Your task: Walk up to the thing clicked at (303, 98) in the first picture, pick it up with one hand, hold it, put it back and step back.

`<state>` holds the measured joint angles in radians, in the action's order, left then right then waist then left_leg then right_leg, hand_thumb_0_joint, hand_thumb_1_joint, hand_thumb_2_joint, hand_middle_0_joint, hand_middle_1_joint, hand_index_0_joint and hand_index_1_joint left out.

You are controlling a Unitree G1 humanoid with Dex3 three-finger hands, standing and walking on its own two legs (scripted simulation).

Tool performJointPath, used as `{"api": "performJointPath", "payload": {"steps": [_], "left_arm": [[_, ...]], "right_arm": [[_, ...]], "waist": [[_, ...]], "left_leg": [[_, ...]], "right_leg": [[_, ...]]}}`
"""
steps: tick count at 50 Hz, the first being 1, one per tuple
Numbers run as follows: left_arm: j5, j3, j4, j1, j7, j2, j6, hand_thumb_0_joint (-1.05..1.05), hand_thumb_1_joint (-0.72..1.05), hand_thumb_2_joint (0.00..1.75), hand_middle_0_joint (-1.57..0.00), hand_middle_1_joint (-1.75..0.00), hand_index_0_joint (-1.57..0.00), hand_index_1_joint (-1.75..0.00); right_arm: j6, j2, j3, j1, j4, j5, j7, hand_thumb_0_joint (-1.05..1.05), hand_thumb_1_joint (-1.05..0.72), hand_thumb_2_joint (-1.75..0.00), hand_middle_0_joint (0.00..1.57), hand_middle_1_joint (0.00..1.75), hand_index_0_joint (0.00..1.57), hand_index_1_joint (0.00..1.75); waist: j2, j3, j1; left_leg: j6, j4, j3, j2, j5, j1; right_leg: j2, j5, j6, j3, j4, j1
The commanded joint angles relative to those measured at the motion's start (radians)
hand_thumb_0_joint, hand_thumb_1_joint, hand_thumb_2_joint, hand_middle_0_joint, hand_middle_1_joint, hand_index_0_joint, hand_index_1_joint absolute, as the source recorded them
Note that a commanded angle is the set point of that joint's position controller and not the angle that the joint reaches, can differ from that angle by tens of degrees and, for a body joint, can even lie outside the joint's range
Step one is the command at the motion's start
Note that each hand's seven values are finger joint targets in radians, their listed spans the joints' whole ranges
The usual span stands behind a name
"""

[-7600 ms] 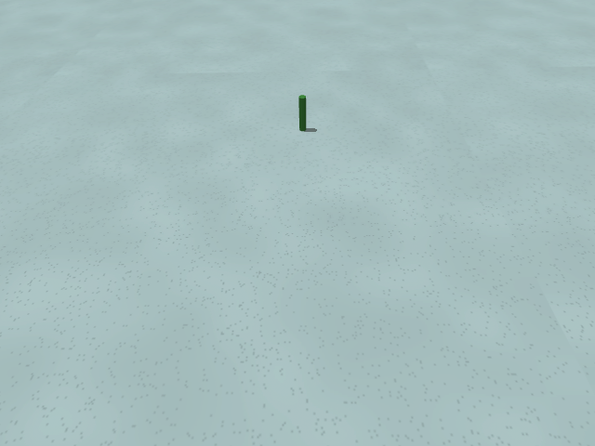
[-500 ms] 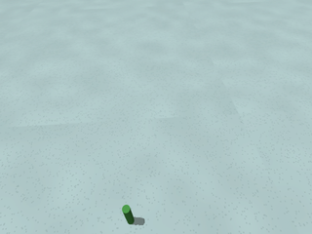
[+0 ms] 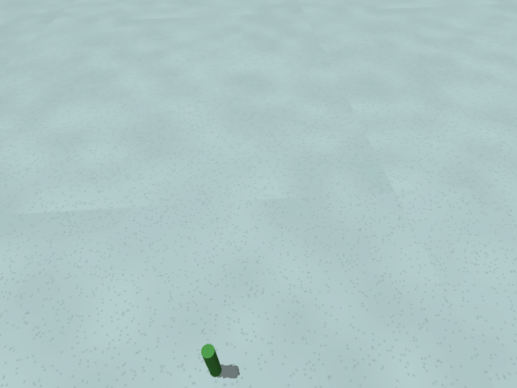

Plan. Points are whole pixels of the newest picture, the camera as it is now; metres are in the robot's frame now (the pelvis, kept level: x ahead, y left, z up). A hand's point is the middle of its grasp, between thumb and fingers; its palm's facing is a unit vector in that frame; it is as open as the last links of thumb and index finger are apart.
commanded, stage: stand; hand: left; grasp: from the side
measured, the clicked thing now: (212, 361) +0.36 +0.19 -0.67
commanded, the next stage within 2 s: go down in 1.00 s
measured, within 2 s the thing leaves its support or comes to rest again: neither
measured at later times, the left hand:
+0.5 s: hand out of the picture +0.06 +0.26 -0.16, palm faces -0.02 -0.94 -0.35, open 7.4 cm
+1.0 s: hand out of the picture +0.06 +0.26 -0.16, palm faces -0.02 -0.94 -0.35, open 7.4 cm
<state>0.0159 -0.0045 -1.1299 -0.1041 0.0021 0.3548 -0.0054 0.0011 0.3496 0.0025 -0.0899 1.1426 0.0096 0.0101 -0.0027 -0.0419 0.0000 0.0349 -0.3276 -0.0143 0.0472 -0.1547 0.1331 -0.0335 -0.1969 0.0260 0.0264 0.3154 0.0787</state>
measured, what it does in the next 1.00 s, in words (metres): stands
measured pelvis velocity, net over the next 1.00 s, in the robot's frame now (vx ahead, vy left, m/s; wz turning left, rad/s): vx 0.00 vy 0.00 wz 0.00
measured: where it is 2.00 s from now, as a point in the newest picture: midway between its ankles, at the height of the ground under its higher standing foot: outside the picture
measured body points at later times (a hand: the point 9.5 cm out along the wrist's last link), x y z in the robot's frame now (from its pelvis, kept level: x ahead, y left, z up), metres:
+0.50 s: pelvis +0.00 +0.00 +0.00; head +0.00 +0.00 +0.45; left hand +0.06 +0.30 -0.13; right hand +0.07 -0.30 -0.13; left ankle +0.02 +0.14 -0.75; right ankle -0.01 -0.13 -0.75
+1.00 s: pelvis +0.00 +0.00 +0.00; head +0.00 +0.00 +0.45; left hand +0.06 +0.30 -0.13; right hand +0.07 -0.30 -0.13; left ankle +0.02 +0.14 -0.75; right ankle -0.01 -0.13 -0.75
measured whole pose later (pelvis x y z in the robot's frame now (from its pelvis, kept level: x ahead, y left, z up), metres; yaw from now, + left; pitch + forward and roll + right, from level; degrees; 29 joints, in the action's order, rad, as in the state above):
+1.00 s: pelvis +0.00 +0.00 +0.00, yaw +0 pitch -2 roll +0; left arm 0.02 0.00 -1.12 -0.13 0.00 0.36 0.00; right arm 0.00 0.35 0.01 -0.12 1.14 0.01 0.01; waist 0.00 -0.05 0.00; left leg 0.04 -0.33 -0.01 0.05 -0.15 0.14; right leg -0.03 -0.20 0.02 0.03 0.32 0.09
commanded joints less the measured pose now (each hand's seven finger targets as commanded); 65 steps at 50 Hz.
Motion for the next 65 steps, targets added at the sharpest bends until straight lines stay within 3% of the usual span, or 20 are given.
{"api": "performJointPath", "payload": {"steps": [1, 6, 10, 12, 19, 26, 38, 40, 54, 55, 56, 57, 58, 59, 61, 63, 65], "left_arm": [[-0.005, -0.038, 0.061, 0.032, -0.009, 0.209, -0.021, 0.00, 0.90, 0.90, -0.20, -0.30, -0.20, -0.30], [-0.005, -0.039, 0.064, 0.027, -0.009, 0.215, -0.022, 0.00, 0.90, 0.90, -0.20, -0.30, -0.20, -0.30], [-0.002, -0.039, 0.064, 0.033, -0.009, 0.215, -0.021, 0.00, 0.90, 0.90, -0.20, -0.30, -0.20, -0.30], [-0.004, -0.040, 0.065, 0.030, -0.009, 0.217, -0.023, 0.00, 0.90, 0.90, -0.20, -0.30, -0.20, -0.30], [-0.004, -0.040, 0.069, 0.024, -0.009, 0.217, -0.023, 0.00, 0.90, 0.90, -0.20, -0.30, -0.20, -0.30], [-0.002, -0.039, 0.068, 0.019, -0.010, 0.215, -0.020, 0.00, 0.90, 0.90, -0.20, -0.30, -0.20, -0.30], [-0.003, -0.041, 0.069, 0.008, -0.008, 0.223, -0.023, 0.00, 0.90, 0.90, -0.20, -0.30, -0.20, -0.30], [-0.003, -0.041, 0.068, 0.011, -0.007, 0.222, -0.022, 0.00, 0.90, 0.90, -0.20, -0.30, -0.20, -0.30], [-0.004, -0.038, 0.072, 0.005, -0.008, 0.217, -0.021, 0.00, 0.90, 0.90, -0.20, -0.30, -0.20, -0.30], [-0.002, -0.037, 0.072, 0.000, -0.009, 0.216, -0.020, 0.00, 0.82, 0.82, -0.28, -0.22, -0.28, -0.22], [-0.055, -0.043, 0.423, 0.351, -0.020, 0.043, -0.113, 0.00, 0.74, 0.74, -0.20, -0.14, -0.20, -0.14], [-0.058, -0.057, 0.347, 0.455, -0.030, 0.091, -0.106, 0.00, 0.66, 0.66, -0.12, -0.06, -0.12, -0.06], [-0.041, -0.107, 0.165, 0.291, -0.037, 0.156, -0.064, 0.00, 0.58, 0.58, -0.04, -0.02, -0.04, -0.02], [-0.030, -0.140, 0.110, 0.212, -0.028, 0.191, -0.048, 0.00, 0.50, 0.50, -0.02, -0.04, -0.02, -0.04], [-0.003, -0.183, 0.144, 0.306, -0.015, 0.264, -0.052, 0.00, 0.34, 0.34, -0.01, -0.07, -0.02, -0.06], [0.036, -0.207, 0.084, 0.196, 0.010, 0.254, -0.028, 0.00, 0.24, 0.23, -0.02, -0.08, -0.03, -0.06], [0.067, -0.255, 0.071, 0.087, 0.030, 0.258, -0.002, 0.00, 0.13, 0.19, -0.03, -0.08, -0.04, -0.07]], "right_arm": [[0.024, 0.220, 0.036, 0.051, -0.057, 0.000, -0.015, 0.00, -0.90, -0.90, 0.20, 0.30, 0.20, 0.30], [0.026, 0.217, 0.037, 0.047, -0.059, 0.000, -0.014, 0.00, -0.90, -0.90, 0.20, 0.30, 0.20, 0.30], [0.020, 0.214, 0.038, 0.040, -0.059, 0.001, -0.014, 0.00, -0.90, -0.90, 0.20, 0.30, 0.20, 0.30], [0.022, 0.216, 0.039, 0.040, -0.059, 0.001, -0.012, 0.00, -0.90, -0.90, 0.20, 0.30, 0.20, 0.30], [0.025, 0.216, 0.039, 0.035, -0.062, 0.001, -0.014, 0.00, -0.90, -0.90, 0.20, 0.30, 0.20, 0.30], [0.020, 0.219, 0.039, 0.031, -0.061, 0.002, -0.013, 0.00, -0.90, -0.90, 0.20, 0.30, 0.20, 0.30], [0.021, 0.215, 0.042, 0.035, -0.066, 0.001, -0.011, 0.00, -0.90, -0.90, 0.20, 0.30, 0.20, 0.30], [0.022, 0.216, 0.039, 0.018, -0.059, 0.000, -0.012, 0.00, -0.90, -0.90, 0.20, 0.30, 0.20, 0.30], [0.024, 0.216, 0.036, 0.020, -0.061, 0.001, -0.014, 0.00, -0.90, -0.90, 0.20, 0.30, 0.20, 0.30], [0.024, 0.219, 0.038, 0.027, -0.063, 0.001, -0.014, 0.00, -0.98, -0.94, 0.21, 0.30, 0.21, 0.30], [0.076, 0.054, -0.002, -0.010, -0.346, -0.066, -0.036, 0.00, -0.99, -0.92, 0.20, 0.30, 0.20, 0.30], [0.074, 0.080, 0.002, -0.054, -0.288, -0.070, -0.048, 0.00, -1.00, -0.93, 0.20, 0.30, 0.20, 0.30], [0.064, 0.107, 0.014, -0.085, -0.279, -0.067, -0.054, 0.00, -1.02, -0.93, 0.20, 0.30, 0.20, 0.30], [0.055, 0.110, 0.028, -0.089, -0.306, -0.068, -0.054, 0.00, -0.99, -0.93, 0.20, 0.30, 0.20, 0.30], [0.062, 0.109, 0.054, -0.119, -0.337, -0.057, -0.067, 0.00, -0.98, -0.92, 0.20, 0.30, 0.20, 0.30], [0.070, 0.105, 0.071, -0.145, -0.370, -0.039, -0.063, 0.00, -0.97, -0.92, 0.20, 0.30, 0.20, 0.30], [0.071, 0.094, 0.087, -0.146, -0.410, -0.027, -0.052, 0.00, -0.95, -0.91, 0.20, 0.30, 0.20, 0.30]], "waist": [[-0.013, 0.057, 0.000], [-0.001, 0.077, -0.001], [0.008, 0.043, 0.006], [-0.002, 0.062, 0.004], [0.000, 0.066, 0.002], [-0.010, 0.030, 0.004], [0.008, 0.046, 0.001], [0.004, 0.026, 0.006], [0.004, 0.055, -0.001], [-0.003, 0.065, -0.002], [-0.052, 0.004, 0.124], [0.010, 0.023, 0.094], [0.048, 0.002, 0.079], [0.057, 0.005, 0.039], [0.050, 0.135, 0.029], [0.029, 0.197, 0.020], [-0.007, 0.259, -0.023]], "left_leg": [[-0.040, 0.048, 0.073, 0.096, 0.134, -0.030], [-0.038, 0.043, 0.071, 0.096, 0.166, -0.048], [-0.040, 0.051, 0.071, 0.088, 0.066, -0.021], [-0.043, 0.047, 0.073, 0.093, 0.117, -0.033], [-0.041, 0.040, 0.074, 0.095, 0.152, -0.040], [-0.041, 0.057, 0.077, 0.088, 0.053, -0.011], [-0.043, 0.044, 0.080, 0.089, 0.075, -0.031], [-0.042, 0.055, 0.080, 0.085, 0.041, -0.012], [-0.043, 0.042, 0.077, 0.093, 0.120, -0.027], [-0.045, 0.038, 0.077, 0.094, 0.128, -0.039], [-0.040, -0.029, -0.053, -0.050, -0.028, 0.074], [-0.043, -0.038, -0.044, -0.050, -0.048, 0.063], [-0.046, -0.053, -0.050, -0.058, -0.083, 0.092], [-0.046, -0.077, -0.049, -0.051, -0.061, 0.130], [-0.048, -0.126, -0.042, -0.052, -0.007, 0.125], [-0.045, -0.184, -0.036, -0.058, 0.035, 0.165], [-0.039, -0.221, -0.035, -0.066, 0.078, 0.189]], "right_leg": [[-0.109, 0.127, -0.031, -0.071, -0.057, 0.023], [-0.110, 0.145, -0.031, -0.066, -0.050, 0.015], [-0.109, 0.071, -0.031, -0.072, -0.072, 0.042], [-0.111, 0.108, -0.034, -0.072, -0.059, 0.027], [-0.111, 0.138, -0.033, -0.070, -0.053, 0.021], [-0.105, 0.055, -0.034, -0.070, -0.071, 0.050], [-0.106, 0.060, -0.036, -0.074, -0.064, 0.054], [-0.106, 0.046, -0.036, -0.077, -0.070, 0.054], [-0.109, 0.111, -0.035, -0.072, -0.050, 0.029], [-0.109, 0.120, -0.035, -0.069, -0.050, 0.030], [0.022, 0.068, -0.028, -0.010, 0.027, 0.256], [0.023, 0.031, -0.026, 0.007, 0.028, 0.215], [0.029, -0.019, -0.028, 0.018, 0.025, 0.222], [0.032, -0.023, -0.030, 0.027, 0.048, 0.226], [0.027, 0.031, -0.029, 0.016, 0.098, 0.216], [0.023, 0.088, -0.029, 0.011, 0.164, 0.222], [0.023, 0.112, -0.037, 0.009, 0.206, 0.207]]}}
